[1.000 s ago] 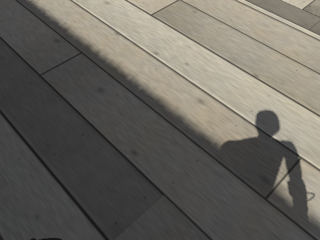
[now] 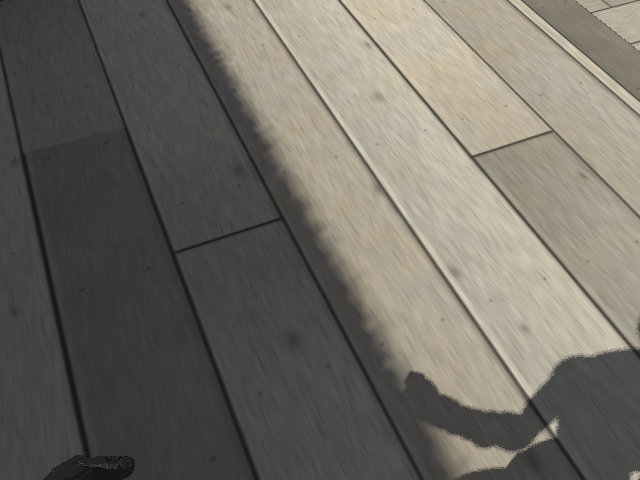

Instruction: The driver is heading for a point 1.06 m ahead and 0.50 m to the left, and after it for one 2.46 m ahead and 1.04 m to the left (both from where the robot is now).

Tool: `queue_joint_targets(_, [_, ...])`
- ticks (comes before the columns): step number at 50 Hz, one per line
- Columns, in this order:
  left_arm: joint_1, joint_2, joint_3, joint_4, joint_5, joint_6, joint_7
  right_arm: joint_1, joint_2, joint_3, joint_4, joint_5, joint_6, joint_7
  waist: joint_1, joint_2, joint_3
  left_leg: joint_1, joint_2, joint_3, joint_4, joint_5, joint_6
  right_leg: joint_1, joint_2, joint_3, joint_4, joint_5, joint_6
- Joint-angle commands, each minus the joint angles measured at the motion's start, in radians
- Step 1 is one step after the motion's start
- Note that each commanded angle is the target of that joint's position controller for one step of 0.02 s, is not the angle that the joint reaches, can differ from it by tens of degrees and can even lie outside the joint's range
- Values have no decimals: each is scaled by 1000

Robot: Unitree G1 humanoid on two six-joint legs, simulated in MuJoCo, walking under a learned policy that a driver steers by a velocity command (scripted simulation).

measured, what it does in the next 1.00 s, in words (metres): walks ahead, turning left: right foot, then left foot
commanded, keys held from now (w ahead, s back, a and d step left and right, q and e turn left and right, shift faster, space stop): w+q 1.00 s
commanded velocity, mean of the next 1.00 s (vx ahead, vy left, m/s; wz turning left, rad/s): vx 0.50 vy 0.00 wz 0.59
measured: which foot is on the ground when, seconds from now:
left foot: down 0.00-0.14, up 0.16-0.64, down 0.66-1.00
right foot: up 0.00-0.12, down 0.14-0.68, up 0.70-1.00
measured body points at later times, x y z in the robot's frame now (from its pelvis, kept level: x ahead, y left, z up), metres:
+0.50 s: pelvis +0.27 -0.04 +0.00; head +0.30 -0.03 +0.45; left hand +0.21 +0.25 -0.12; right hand +0.54 -0.21 -0.08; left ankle +0.37 +0.16 -0.68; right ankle +0.23 -0.16 -0.75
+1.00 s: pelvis +0.52 +0.11 +0.00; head +0.54 +0.14 +0.45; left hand +0.56 +0.44 -0.09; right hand +0.74 -0.09 -0.10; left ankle +0.44 +0.16 -0.75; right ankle +0.78 +0.06 -0.69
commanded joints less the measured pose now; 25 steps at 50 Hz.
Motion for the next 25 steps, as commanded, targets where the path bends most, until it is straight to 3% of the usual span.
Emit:
queue_joint_targets(1, [-89, 69, 14, -77, -15, -18, -9, 28, -175, -50, -51, 8, -1, -13, -17, 117, -54, -103, 194, -158, -75, 160, 128, 191, 86, -61, -132, 122, 7])
queue_joint_targets(4, [-66, 116, 34, -76, -21, -32, -18, 32, -163, -50, -52, 8, 4, -18, 12, 144, -59, -16, 239, -263, 14, 97, 102, 224, 80, -22, -190, 37, -31])
queue_joint_targets(6, [58, 145, 55, -43, -17, -42, -13, 9, -134, -42, -64, 2, 6, -16, 86, 154, -94, -27, 208, -268, 127, 130, 63, 389, 75, -41, -238, -5, -81])
queue_joint_targets(7, [181, 187, 70, -30, 1, -47, -6, 12, -77, -21, -77, -7, 2, -11, 143, 91, -204, -97, 151, -205, 345, 80, 27, 598, -41, 59, -229, -63, -136])
queue_joint_targets(8, [291, 274, 90, -12, 17, -38, -3, 148, 1, 3, -96, -1, -8, -10, 110, -172, -350, -395, 5, -65, 689, -266, -47, 949, -276, 441, -267, -206, -282])
queue_joint_targets(9, [331, 250, 89, 18, -8, -26, -12, 167, -60, 0, -106, 21, -12, -10, 115, -307, -358, -610, 48, -40, 888, -378, -63, 992, -357, 745, -377, -525, -337])
queue_joint_targets(10, [274, 167, 67, -4, -12, -23, -9, 81, -148, -23, -97, 24, -7, -13, 143, -165, -219, -656, 100, -55, 959, -281, -68, 878, -306, 621, -411, -611, -291])
queue_joint_targets(11, [221, 134, 55, -10, -6, -15, -6, -4, -163, -29, -114, 11, -1, -14, 143, -93, -127, -645, 132, -13, 953, -202, -71, 754, -261, 453, -409, -482, -252])
queue_joint_targets(12, [181, 108, 44, -7, 1, -11, -6, -40, -151, -31, -124, -1, 2, -12, 126, -62, -66, -614, 161, -9, 912, -145, -72, 648, -217, 334, -425, -337, -243])
queue_joint_targets(14, [150, 78, 35, 8, 5, -14, -1, -30, -116, -32, -130, 7, 10, 0, 88, -108, -34, -535, 203, 1, 845, -88, -72, 546, -161, 181, -466, -194, -228])
queue_joint_targets(16, [155, 84, 39, 25, -3, -20, 0, -34, -81, -26, -138, 11, 19, 5, 82, -104, -27, -534, 212, 22, 802, -65, -79, 527, -157, 93, -499, -112, -244])
queue_joint_targets(19, [169, 124, 53, 52, -2, -22, 1, -89, -61, -18, -165, 3, 24, 7, 87, -61, -13, -585, 224, 25, 688, 19, -97, 553, -183, 9, -528, 1, -270])
queue_joint_targets(25, [199, 165, 60, 94, -12, -2, 8, -244, -33, -2, -201, 4, 8, 41, 140, -35, 25, -523, 204, 111, 383, 247, -79, 606, -161, -184, -528, 101, -230])
Next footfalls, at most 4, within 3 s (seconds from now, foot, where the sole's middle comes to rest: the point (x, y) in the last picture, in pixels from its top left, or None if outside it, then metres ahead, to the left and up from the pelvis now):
0.14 right None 0.27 -0.15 -0.78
0.66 left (224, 473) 0.48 0.18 -0.78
1.14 right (244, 323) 0.82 0.14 -0.78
1.64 left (77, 339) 0.79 0.52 -0.78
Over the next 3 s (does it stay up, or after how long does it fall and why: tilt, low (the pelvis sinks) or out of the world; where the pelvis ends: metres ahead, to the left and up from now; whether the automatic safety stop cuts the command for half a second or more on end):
stays up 1.37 0.80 0.00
